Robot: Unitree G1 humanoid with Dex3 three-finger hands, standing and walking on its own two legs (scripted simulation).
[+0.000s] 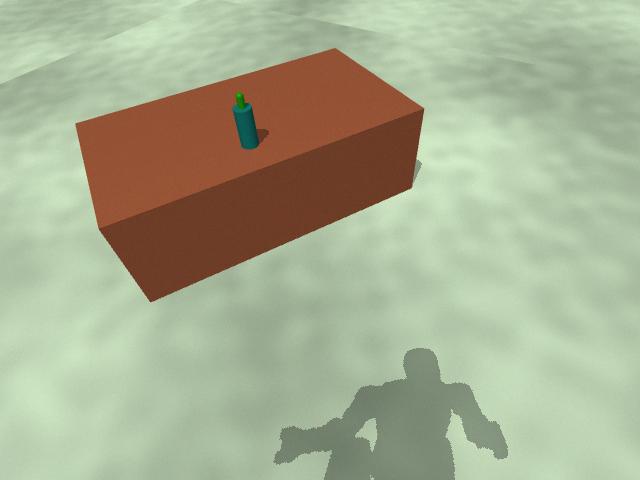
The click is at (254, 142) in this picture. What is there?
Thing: necked bottle
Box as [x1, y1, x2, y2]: [233, 92, 258, 149]
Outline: 238,92 236,94 237,103 233,107 233,112 242,147 249,149 255,147 258,144 258,140 250,104 244,102 242,94
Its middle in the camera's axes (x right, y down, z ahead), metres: -0.27 -0.43 +1.37
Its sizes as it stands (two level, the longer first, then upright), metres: 0.066 0.066 0.204
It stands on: a support 0.42 m high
